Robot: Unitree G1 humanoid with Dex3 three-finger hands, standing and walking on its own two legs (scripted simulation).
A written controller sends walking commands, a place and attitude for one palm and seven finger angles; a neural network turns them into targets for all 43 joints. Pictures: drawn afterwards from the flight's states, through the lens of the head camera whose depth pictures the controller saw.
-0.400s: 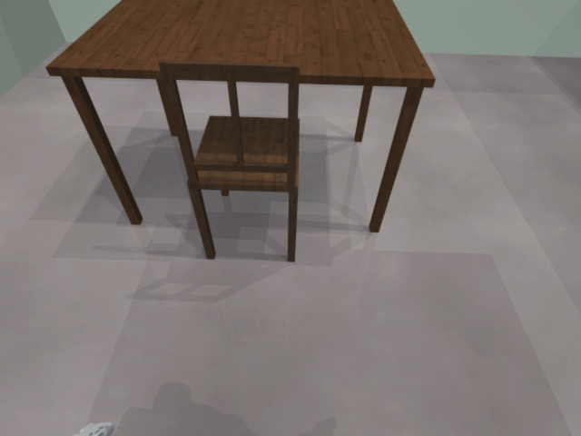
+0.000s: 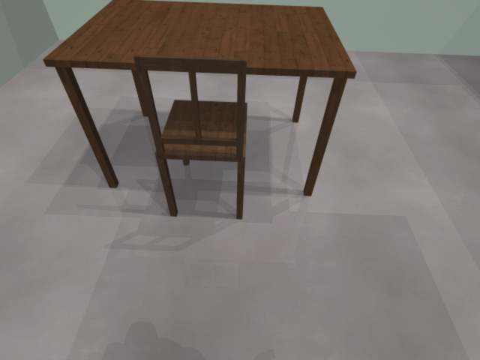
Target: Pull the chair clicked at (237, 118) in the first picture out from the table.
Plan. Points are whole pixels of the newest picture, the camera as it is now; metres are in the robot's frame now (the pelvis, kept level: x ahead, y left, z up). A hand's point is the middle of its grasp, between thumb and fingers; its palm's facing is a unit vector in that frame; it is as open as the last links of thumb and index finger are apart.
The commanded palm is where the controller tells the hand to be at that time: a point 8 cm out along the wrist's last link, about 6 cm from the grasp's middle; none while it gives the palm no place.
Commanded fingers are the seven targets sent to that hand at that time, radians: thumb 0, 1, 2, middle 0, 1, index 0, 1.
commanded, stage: stand and wait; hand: left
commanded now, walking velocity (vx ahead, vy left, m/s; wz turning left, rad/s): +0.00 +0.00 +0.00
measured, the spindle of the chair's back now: (195, 107) +0.95 +0.23 -0.11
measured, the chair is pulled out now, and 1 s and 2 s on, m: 0.00 0.00 0.00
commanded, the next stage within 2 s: look at it before walking up in 0.42 s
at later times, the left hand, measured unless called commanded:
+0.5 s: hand out of the picture +0.06 +0.24 -0.15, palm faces -0.03 -0.94 -0.33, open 7.4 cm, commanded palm none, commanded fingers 0.00 0.90 0.90 -0.20 -0.30 -0.20 -0.30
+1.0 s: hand out of the picture +0.07 +0.24 -0.15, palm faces -0.04 -0.94 -0.33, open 7.4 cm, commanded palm none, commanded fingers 0.00 0.90 0.90 -0.20 -0.30 -0.20 -0.30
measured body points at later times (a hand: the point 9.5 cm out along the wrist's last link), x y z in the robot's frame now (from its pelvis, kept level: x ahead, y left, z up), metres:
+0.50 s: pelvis -0.01 -0.01 +0.00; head -0.01 -0.01 +0.45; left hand +0.06 +0.29 -0.13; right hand +0.06 -0.30 -0.13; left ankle -0.01 +0.12 -0.74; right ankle +0.00 -0.13 -0.74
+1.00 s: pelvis +0.00 -0.01 +0.00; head +0.00 -0.01 +0.45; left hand +0.07 +0.28 -0.13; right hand +0.07 -0.31 -0.13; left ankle -0.01 +0.12 -0.74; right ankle +0.00 -0.13 -0.74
